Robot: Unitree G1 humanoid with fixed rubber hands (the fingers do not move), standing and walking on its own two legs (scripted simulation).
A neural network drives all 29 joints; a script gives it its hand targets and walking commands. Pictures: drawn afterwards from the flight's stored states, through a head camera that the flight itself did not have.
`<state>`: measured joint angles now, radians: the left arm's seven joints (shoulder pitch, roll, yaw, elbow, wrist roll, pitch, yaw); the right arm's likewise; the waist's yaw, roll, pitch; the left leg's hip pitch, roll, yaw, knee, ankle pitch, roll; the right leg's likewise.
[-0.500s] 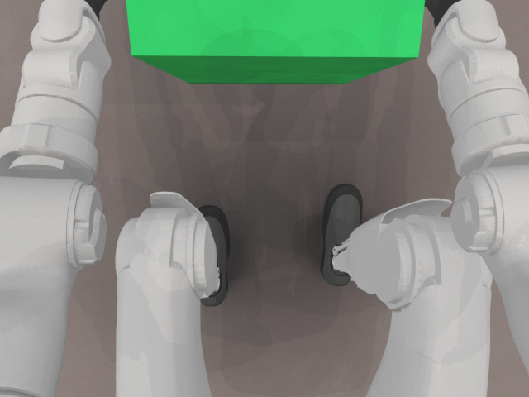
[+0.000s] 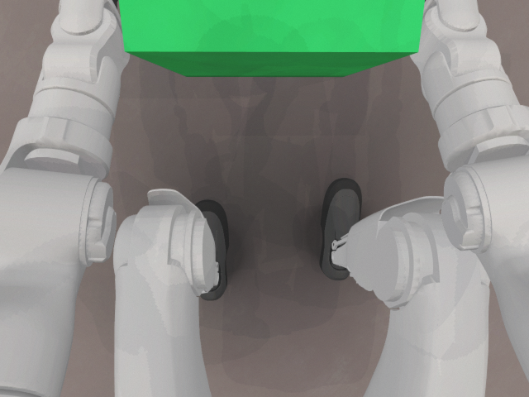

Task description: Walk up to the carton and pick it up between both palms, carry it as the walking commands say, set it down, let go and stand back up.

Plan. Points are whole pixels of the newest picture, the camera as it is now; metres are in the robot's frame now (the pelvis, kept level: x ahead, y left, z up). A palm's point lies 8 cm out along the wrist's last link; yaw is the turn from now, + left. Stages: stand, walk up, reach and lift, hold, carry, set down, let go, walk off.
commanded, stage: reach and lift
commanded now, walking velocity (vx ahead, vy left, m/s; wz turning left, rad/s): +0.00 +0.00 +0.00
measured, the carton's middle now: out of the picture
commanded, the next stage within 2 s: none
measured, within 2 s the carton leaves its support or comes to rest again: leaves its support in 0.70 s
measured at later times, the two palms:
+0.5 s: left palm out of the picture +0.54 +0.20 -0.17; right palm out of the picture +0.55 -0.17 -0.18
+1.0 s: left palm out of the picture +0.54 +0.20 -0.11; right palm out of the picture +0.54 -0.16 -0.12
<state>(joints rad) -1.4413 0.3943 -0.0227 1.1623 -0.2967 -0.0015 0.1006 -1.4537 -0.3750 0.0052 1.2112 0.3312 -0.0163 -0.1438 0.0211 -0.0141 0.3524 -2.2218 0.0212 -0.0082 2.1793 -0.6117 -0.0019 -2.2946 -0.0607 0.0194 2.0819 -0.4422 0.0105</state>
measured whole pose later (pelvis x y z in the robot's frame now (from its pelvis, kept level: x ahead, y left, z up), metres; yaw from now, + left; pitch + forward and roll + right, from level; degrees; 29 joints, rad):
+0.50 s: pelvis -0.01 +0.00 -0.02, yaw +0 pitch +37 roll -1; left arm -1.49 0.39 0.06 1.18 -0.23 0.09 0.07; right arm -1.49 -0.37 -0.07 1.21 0.27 0.07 -0.11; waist 0.02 -0.01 0.33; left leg -2.28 0.01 -0.02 2.21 -0.58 -0.01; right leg -2.34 -0.04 0.02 2.11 -0.42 0.02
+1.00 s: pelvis +0.00 +0.00 +0.01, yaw +2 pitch +41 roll -1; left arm -1.35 0.33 0.18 1.01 -0.11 0.22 0.05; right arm -1.30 -0.29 -0.22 0.99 0.14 0.20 -0.12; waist 0.01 0.00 0.14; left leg -2.26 -0.02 -0.03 2.12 -0.58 -0.02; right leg -2.31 -0.03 0.04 2.04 -0.45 0.04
